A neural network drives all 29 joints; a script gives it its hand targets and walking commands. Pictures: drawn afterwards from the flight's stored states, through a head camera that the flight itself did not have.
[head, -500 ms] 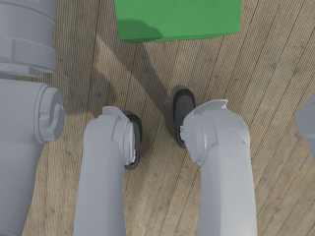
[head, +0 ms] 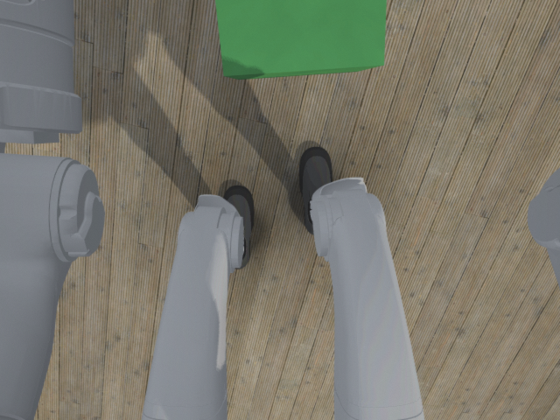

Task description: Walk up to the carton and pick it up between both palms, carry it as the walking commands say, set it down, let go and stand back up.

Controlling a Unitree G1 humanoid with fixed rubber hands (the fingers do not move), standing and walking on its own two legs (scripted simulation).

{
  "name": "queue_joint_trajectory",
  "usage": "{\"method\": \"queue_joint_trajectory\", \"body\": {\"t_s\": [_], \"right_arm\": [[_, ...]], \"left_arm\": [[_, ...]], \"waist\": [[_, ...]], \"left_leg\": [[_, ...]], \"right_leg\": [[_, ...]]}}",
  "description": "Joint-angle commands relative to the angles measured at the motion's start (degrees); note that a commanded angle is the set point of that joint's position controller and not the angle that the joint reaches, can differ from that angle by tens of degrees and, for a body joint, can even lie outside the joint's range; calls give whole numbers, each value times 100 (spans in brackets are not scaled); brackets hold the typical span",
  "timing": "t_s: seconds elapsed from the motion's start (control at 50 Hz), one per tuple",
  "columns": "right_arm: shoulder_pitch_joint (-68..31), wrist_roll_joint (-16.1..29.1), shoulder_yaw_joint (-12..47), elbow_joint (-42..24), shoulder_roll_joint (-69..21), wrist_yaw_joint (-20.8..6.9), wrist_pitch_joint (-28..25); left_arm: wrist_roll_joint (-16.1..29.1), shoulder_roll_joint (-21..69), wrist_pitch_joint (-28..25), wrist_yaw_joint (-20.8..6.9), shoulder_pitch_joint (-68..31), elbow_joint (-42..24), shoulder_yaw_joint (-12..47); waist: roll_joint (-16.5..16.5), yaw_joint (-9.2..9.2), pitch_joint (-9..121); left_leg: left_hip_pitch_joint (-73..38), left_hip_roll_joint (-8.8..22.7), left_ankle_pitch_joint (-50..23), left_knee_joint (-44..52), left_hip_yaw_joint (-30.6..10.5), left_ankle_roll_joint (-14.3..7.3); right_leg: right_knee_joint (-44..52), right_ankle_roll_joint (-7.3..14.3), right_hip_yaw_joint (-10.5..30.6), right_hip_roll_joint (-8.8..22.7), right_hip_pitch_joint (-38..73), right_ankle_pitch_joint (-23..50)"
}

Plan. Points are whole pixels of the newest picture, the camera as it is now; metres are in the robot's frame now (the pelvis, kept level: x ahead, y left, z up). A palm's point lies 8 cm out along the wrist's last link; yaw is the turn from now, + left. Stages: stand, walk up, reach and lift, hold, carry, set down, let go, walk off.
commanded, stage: set down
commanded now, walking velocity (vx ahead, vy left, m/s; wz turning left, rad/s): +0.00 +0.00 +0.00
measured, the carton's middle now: out of the picture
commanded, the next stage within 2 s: let go in 0.40 s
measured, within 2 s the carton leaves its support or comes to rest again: neither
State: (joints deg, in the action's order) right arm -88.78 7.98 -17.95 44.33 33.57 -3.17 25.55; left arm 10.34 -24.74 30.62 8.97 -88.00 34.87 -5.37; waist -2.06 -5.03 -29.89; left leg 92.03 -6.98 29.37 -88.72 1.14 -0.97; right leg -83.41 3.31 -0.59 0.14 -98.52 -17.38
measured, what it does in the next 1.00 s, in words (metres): rises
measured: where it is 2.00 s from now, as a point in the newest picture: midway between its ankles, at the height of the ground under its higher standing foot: (276, 224)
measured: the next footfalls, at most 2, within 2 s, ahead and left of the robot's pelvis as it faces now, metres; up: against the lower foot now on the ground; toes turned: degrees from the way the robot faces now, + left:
none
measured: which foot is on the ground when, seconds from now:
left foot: down 0.00-1.00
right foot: down 0.00-1.00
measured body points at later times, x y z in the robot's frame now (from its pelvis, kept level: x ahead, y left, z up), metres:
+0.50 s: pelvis +0.02 -0.01 +0.10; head +0.38 -0.07 +0.35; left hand +0.62 +0.09 -0.02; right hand +0.57 -0.34 -0.02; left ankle +0.09 +0.10 -0.53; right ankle +0.16 -0.10 -0.53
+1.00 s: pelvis +0.05 -0.01 +0.16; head +0.23 -0.06 +0.57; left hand +0.43 +0.16 +0.08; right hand +0.35 -0.30 +0.07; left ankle +0.09 +0.10 -0.53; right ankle +0.16 -0.10 -0.53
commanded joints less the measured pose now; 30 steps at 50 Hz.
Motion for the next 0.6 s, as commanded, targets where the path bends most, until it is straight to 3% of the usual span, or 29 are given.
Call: {"method": "queue_joint_trajectory", "body": {"t_s": [0.0, 0.02, 0.04, 0.06, 0.08, 0.1, 0.12, 0.14, 0.16, 0.18, 0.22, 0.24, 0.26, 0.28, 0.3, 0.32, 0.34, 0.36, 0.38, 0.4, 0.42, 0.44, 0.46, 0.48, 0.5, 0.52, 0.54, 0.56, 0.58], "right_arm": [[-1886, 118, 76, -1332, 1630, -49, -156], [-1928, 280, 324, -987, 1169, -127, -129], [-1575, 52, 169, -369, 1229, -126, -121], [-1630, 107, 177, -469, 1148, -99, -192], [-1766, 71, 79, -1253, 1306, -73, -245], [-1433, -4, 51, -1019, 1273, -85, -258], [-1540, 78, 295, -659, 1122, -121, -265], [-1744, 80, 194, -1070, 1179, -68, -253], [-1480, -67, 76, -636, 1193, -111, -283], [-1655, -36, 177, -1094, 1115, -76, -308], [-1579, 101, 283, -1231, 1017, -99, -338], [-1699, 12, 290, -1137, 1047, -96, -326], [-1871, 15, 1, -1571, 1353, -66, -372], [-1520, 62, 252, -681, 953, -116, -338], [-1757, -61, 308, -679, 893, -135, -400], [-1645, -56, 443, -614, 680, -161, -415], [-1567, -245, 515, -255, 526, -185, -405], [-1201, -359, 394, 266, 437, -224, -440], [-1157, -505, 180, -213, 561, -237, -599], [-950, -423, 187, -66, 488, -272, -608], [-810, -632, 138, 146, 522, -247, -638], [-913, -471, 180, -317, 375, -291, -702], [-527, -716, 106, -226, 638, -278, -666], [151, -801, 113, -96, 606, -243, -643], [25, -957, 61, -273, 830, -216, -694], [450, -817, 156, -464, 769, -259, -662], [943, -876, 73, -1253, 1005, -268, -721], [983, -577, 453, -1669, 842, -302, -685], [1176, -502, 638, -1936, 902, -308, -640]], "left_arm": [[-19, -880, -237, -40, -1890, -951, -663], [-24, -671, -239, -108, -1928, -457, -485], [-188, -748, -254, -132, -1829, -323, -602], [-254, -747, -308, -155, -1578, -118, -602], [-157, -753, -338, -117, -1764, -859, -687], [-267, -700, -321, -134, -1312, -414, -780], [-211, -773, -356, -159, -1630, -492, -731], [-317, -1020, -409, -138, -1826, -1070, -824], [-273, -861, -429, -192, -1643, -550, -806], [-220, -772, -426, -206, -1474, -800, -756], [-277, -832, -495, -220, -1321, -647, -803], [-401, -1004, -534, -194, -1652, -1202, -914], [-336, -1006, -511, -178, -1747, -1322, -870], [-368, -734, -458, -237, -1458, -261, -754], [-475, -681, -519, -275, -1579, -333, -844], [-547, -629, -580, -322, -1456, -483, -906], [-640, -549, -563, -358, -1005, 350, -1041], [-692, -311, -640, -424, -766, 602, -968], [-816, -399, -743, -430, -817, 336, -1144], [-864, -292, -753, -417, -771, 169, -1013], [-916, -312, -786, -428, -726, 478, -1049], [-998, -392, -902, -442, -807, -105, -1078], [-952, -424, -946, -387, -708, -546, -1025], [-967, -327, -894, -376, 87, -335, -1116], [-880, -387, -930, -313, 22, -530, -976], [-1064, -372, -865, -236, 584, -527, -1130], [-1154, -300, -864, -175, 1270, -930, -1112], [-1036, -446, -867, -19, 1188, -1734, -1007], [-852, -331, -805, -56, 1541, -1907, -934]], "waist": [[609, -20, 11864], [361, 146, 11713], [228, 138, 11658], [180, 251, 11433], [479, 177, 12406], [511, 169, 12190], [480, 224, 11888], [464, 341, 12251], [464, 182, 11802], [628, 231, 12269], [690, 309, 12409], [652, 475, 12594], [423, 332, 12796], [519, 317, 11789], [585, 356, 11598], [651, 469, 11357], [939, 578, 11034], [919, 444, 10615], [662, 368, 11377], [487, 420, 11295], [627, 312, 10798], [255, 497, 11516], [423, 281, 11825], [554, 214, 12085], [730, 79, 12071], [601, 334, 12222], [489, 275, 13131], [654, 552, 13390], [734, 546, 12920]], "left_leg": [[-1582, 153, -1079, 1626, -41, 81], [-1772, 184, -1060, 1852, -49, 32], [-1546, 142, -1036, 2002, -11, 107], [-1719, 198, -949, 2046, -46, 58], [-2046, 115, -1515, 2116, -28, 74], [-1704, 106, -1405, 2255, -32, 43], [-1757, 84, -1295, 2322, -41, 37], [-1933, 113, -1421, 2491, -26, 9], [-1693, 146, -1192, 2710, -58, 1], [-2193, 96, -1422, 2768, -50, -23], [-2313, 110, -1632, 3010, -22, -32], [-2455, 49, -1551, 3097, -24, 16], [-2664, 101, -1653, 3113, -77, 42], [-2356, 164, -1357, 3298, -69, 7], [-2320, 181, -1342, 3394, -138, 8], [-1897, 183, -1332, 3422, -65, -20], [-1461, 167, -945, 3502, -50, -58], [-1242, 172, -1107, 3484, 10, 35], [-1896, 117, -1612, 3557, -74, 72], [-1988, 163, -1714, 3517, -94, 116], [-2005, 190, -1653, 3510, -133, 123], [-2557, 156, -1955, 3538, -72, 150], [-2440, 109, -2153, 3519, -103, 184], [-2464, 75, -2051, 3564, -71, 145], [-2325, 79, -2164, 3585, -82, 177], [-2929, 125, -2350, 3687, -72, 152], [-3638, 83, -2764, 3688, -142, 164], [-3371, 93, -2748, 3713, -142, 128], [-3112, 106, -2304, 3834, -72, 79]], "right_leg": [[551, 3, 523, -128, 7443, 2652], [748, -44, 572, -86, 7405, 2516], [809, -11, 580, -110, 7607, 2620], [890, -48, 618, -121, 7391, 2406], [998, -23, 670, -130, 8185, 3152], [1087, 6, 780, -109, 8615, 3485], [1161, -43, 744, -120, 8296, 3128], [1262, -25, 824, -124, 8746, 3368], [1479, -2, 871, -84, 8796, 3225], [1564, -83, 740, -149, 8841, 3247], [1726, -77, 809, -117, 9265, 3705], [1783, -113, 834, -113, 9412, 3532], [1764, -57, 813, -120, 9462, 3691], [2024, -84, 787, -27, 9086, 3374], [2066, -69, 705, -67, 8886, 3209], [2186, -39, 927, 11, 9283, 3390], [2246, -82, 896, 13, 9234, 2990], [2228, -90, 839, 11, 8997, 3209], [2283, -80, 762, -24, 8982, 3632], [2237, -108, 809, -11, 9053, 3721], [2231, -124, 681, -75, 8562, 3441], [2237, -112, 710, -88, 8905, 3745], [2108, -77, 674, -100, 9188, 4107], [2167, -61, 774, -67, 9933, 4224], [2069, -75, 662, -28, 9837, 4471], [2120, -101, 614, -52, 9909, 4378], [2176, -120, 604, -73, 10229, 4627], [2037, -146, 751, 3, 10807, 4883], [2153, -118, 803, -2, 10987, 4502]]}}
